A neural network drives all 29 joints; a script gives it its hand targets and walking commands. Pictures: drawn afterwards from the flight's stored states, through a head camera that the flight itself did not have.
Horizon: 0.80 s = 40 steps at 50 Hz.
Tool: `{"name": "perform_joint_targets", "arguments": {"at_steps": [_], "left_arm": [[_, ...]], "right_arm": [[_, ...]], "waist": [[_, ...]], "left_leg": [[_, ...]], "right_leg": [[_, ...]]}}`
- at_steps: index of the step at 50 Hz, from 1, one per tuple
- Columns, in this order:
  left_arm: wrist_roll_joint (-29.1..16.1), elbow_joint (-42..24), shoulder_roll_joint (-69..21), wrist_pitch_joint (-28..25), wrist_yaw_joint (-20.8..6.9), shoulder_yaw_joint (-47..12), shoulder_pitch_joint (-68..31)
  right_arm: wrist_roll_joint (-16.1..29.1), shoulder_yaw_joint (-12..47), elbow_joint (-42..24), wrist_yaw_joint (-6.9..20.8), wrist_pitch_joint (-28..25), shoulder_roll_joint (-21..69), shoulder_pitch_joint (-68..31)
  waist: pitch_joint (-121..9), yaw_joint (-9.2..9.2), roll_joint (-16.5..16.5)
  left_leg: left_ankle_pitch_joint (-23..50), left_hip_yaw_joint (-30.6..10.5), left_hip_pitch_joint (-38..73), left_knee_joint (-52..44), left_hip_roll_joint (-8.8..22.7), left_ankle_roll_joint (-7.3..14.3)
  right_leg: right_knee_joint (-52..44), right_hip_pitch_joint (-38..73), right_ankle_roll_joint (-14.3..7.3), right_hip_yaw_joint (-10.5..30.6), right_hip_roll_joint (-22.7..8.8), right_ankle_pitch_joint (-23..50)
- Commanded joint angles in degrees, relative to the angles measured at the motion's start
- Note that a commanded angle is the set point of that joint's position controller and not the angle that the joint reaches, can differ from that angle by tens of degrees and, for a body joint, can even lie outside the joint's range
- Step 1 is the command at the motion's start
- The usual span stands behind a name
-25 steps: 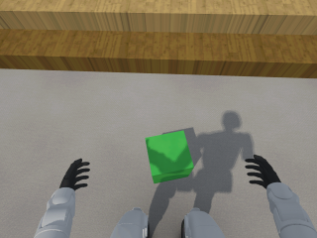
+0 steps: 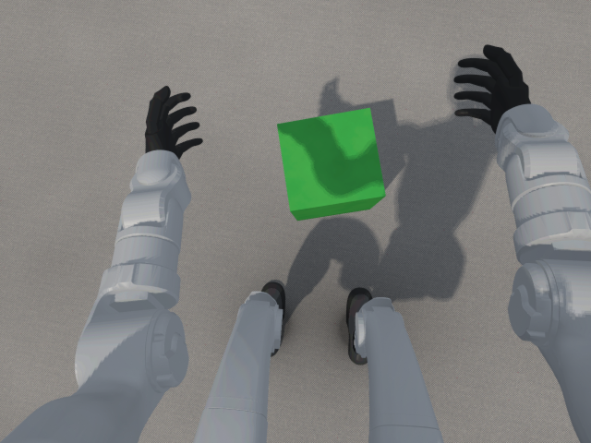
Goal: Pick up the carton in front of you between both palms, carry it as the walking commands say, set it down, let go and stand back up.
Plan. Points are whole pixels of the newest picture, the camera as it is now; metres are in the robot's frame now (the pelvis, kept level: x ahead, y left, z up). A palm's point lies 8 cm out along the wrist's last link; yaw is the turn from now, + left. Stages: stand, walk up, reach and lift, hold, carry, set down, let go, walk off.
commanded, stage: reach and lift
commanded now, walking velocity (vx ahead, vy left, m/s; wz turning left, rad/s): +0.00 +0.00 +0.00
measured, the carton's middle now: (328, 171) +0.52 +0.00 -0.54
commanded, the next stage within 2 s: none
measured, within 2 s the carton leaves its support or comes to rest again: leaves its support in 1.94 s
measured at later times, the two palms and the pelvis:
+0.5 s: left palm (218, 144) +0.49 +0.19 -0.22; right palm (442, 110) +0.56 -0.18 -0.23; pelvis +0.02 +0.00 -0.07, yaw +2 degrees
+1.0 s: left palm (245, 174) +0.49 +0.19 -0.44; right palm (408, 152) +0.55 -0.17 -0.44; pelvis -0.04 +0.01 -0.27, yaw +4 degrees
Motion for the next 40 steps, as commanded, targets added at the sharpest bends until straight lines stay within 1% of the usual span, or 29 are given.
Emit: {"name": "perform_joint_targets", "arguments": {"at_steps": [1, 4, 6, 8, 10, 14, 17, 19, 22, 25, 29, 31, 33, 34, 35, 36, 37, 39, 40], "left_arm": [[1.6, -4.6, 4.6, 0.4, 0.9, 3.3, -19.6], [3.5, -4.1, 3.4, 1.1, 1.1, 6.3, -24.6], [5.0, -4.6, 2.6, 1.1, 1.0, 8.1, -26.0], [6.4, -5.9, 2.0, 0.7, 0.8, 9.7, -25.7], [7.4, -7.0, 1.2, -0.2, 0.3, 10.6, -24.5], [8.8, -7.7, -0.8, -3.3, -0.9, 12.2, -21.3], [9.7, -6.5, -2.1, -5.7, -1.8, 12.9, -18.9], [10.2, -4.9, -2.6, -7.1, -2.1, 13.2, -17.4], [10.2, -2.7, -2.3, -8.5, -2.0, 13.2, -16.7], [8.4, -1.9, -1.4, -9.3, -1.2, 11.8, -17.9], [3.3, -1.7, 1.0, -9.3, 0.3, 7.0, -21.0], [0.6, -1.7, 2.5, -8.9, 1.2, 4.6, -23.2], [-1.7, -2.0, 3.7, -8.3, 2.1, 2.6, -25.9], [-2.5, -1.7, 4.8, -8.1, 2.5, 2.5, -27.3], [-3.2, -1.8, 4.2, -7.7, 2.7, 1.3, -27.8], [-4.0, -2.3, 5.0, -7.3, 3.1, 0.9, -29.0], [-4.9, -2.3, 5.9, -7.0, 3.4, -0.2, -30.4], [-6.3, -2.5, 7.1, -6.3, 3.9, -1.3, -33.7], [-6.6, -1.4, 7.6, -5.9, 4.1, -1.5, -35.2]], "right_arm": [[-1.2, -1.6, -1.9, 0.8, 0.1, -9.2, -23.9], [-2.9, -2.7, 0.6, 1.4, 0.4, -9.7, -30.2], [-4.5, -3.6, 1.2, 1.7, 0.5, -9.8, -32.7], [-6.2, -4.5, 0.8, 1.6, 0.2, -9.4, -33.6], [-7.3, -5.4, -0.1, 1.4, -0.4, -8.2, -33.4], [-9.0, -6.9, -1.5, 0.9, -2.5, -4.1, -31.0], [-9.9, -8.1, -1.7, 0.1, -4.0, -1.0, -27.5], [-10.2, -8.7, -1.5, -0.5, -4.9, 0.4, -25.0], [-9.6, -8.6, -1.2, -1.7, -6.0, 0.7, -22.8], [-7.5, -6.9, -1.7, -3.0, -6.8, -1.0, -23.3], [-2.4, -2.4, -2.8, -4.5, -7.5, -5.3, -27.1], [0.7, 0.4, -3.1, -5.1, -7.5, -7.5, -29.7], [3.4, 2.9, -3.3, -5.3, -7.3, -9.6, -32.5], [4.8, 4.3, -3.3, -5.4, -7.2, -10.4, -33.7], [5.5, 5.6, -2.7, -5.3, -6.9, -10.8, -35.6], [6.5, 6.7, -2.7, -5.3, -6.5, -11.3, -37.2], [7.3, 7.1, -2.9, -5.3, -6.0, -11.6, -38.0], [8.2, 7.4, -2.3, -5.3, -5.5, -13.5, -40.4], [8.5, 7.6, -0.9, -5.3, -5.3, -14.1, -41.4]], "waist": [[-48.4, 1.39, -4.5], [-50.8, 2.1, -5.3], [-53.6, 2.31, -6.1], [-57.8, 2.35, -7.1], [-60.8, 2.26, -8.0], [-61.1, 1.92, -9.2], [-59.4, 1.27, -9.2], [-58.2, 0.83, -8.6], [-57.2, 0.3, -7.1], [-59.4, -0.13, -5.6], [-65.7, -0.85, -5.7], [-68.8, -0.9, -6.0], [-70.9, -0.8, -6.3], [-71.2, -0.38, -7.1], [-70.6, 0.36, -7.0], [-71.9, 0.42, -8.4], [-72.2, -0.13, -9.1], [-72.1, -0.46, -8.7], [-69.5, -0.36, -8.1]], "left_leg": [[-1.4, 5.8, 15.9, -4.1, -3.1, -1.1], [-0.8, 6.5, 14.6, -2.9, -3.5, -1.4], [1.2, 7.0, 14.2, -2.5, -3.8, -1.5], [5.4, 7.5, 14.4, -2.3, -4.3, -1.5], [10.6, 7.8, 13.0, -1.8, -4.9, -1.5], [17.5, 7.7, 4.4, 0.2, -5.6, -1.4], [19.7, 7.3, -3.8, 3.4, -5.5, -1.6], [19.7, 6.9, -8.4, 6.4, -5.2, -1.8], [18.9, 6.4, -11.4, 12.5, -5.0, -2.3], [19.3, 6.2, -11.9, 19.2, -4.9, -2.7], [20.8, 5.9, -10.7, 28.0, -4.8, -2.6], [20.4, 5.9, -9.4, 32.1, -4.8, -2.6], [18.3, 6.1, -8.4, 35.5, -4.6, -2.5], [14.7, 6.2, -6.6, 36.7, -4.3, -2.2], [13.7, 6.9, -10.0, 38.0, -4.3, -2.6], [11.3, 7.5, -13.6, 39.1, -4.4, -2.6], [10.7, 7.3, -13.9, 40.1, -4.3, -2.4], [8.9, 7.0, -11.6, 42.3, -4.2, -2.0], [6.6, 6.7, -11.1, 43.1, -4.1, -1.9]], "right_leg": [[-6.3, 26.2, 1.5, -1.2, 1.8, -1.4], [-5.3, 25.1, 1.6, -1.4, 2.1, -1.3], [-4.7, 26.1, 1.8, -1.6, 2.4, 1.3], [-3.9, 29.3, 2.0, -1.8, 2.7, 7.2], [-2.7, 32.4, 2.0, -1.5, 2.9, 15.3], [0.8, 34.4, 1.9, 0.4, 2.3, 29.2], [4.7, 31.3, 1.9, 1.8, 1.7, 36.3], [8.0, 26.8, 1.9, 2.3, 1.5, 38.1], [13.3, 15.9, 2.1, 1.8, 1.8, 34.6], [19.0, 6.5, 2.2, 0.9, 2.2, 29.9], [27.1, 0.6, 2.2, -0.5, 2.2, 25.5], [30.8, -1.4, 2.3, -1.3, 1.9, 22.6], [34.0, -3.5, 2.3, -2.0, 1.7, 18.6], [34.1, -6.8, 2.6, -2.5, 1.6, 12.0], [36.2, -4.8, 2.4, -2.4, 1.3, 13.1], [38.1, -0.1, 2.2, -2.0, 1.2, 14.7], [39.5, 0.4, 2.5, -2.4, 1.1, 14.5], [41.3, -2.7, 2.6, -3.0, 0.8, 10.2], [41.8, -6.3, 2.4, -3.2, 0.6, 6.3]]}}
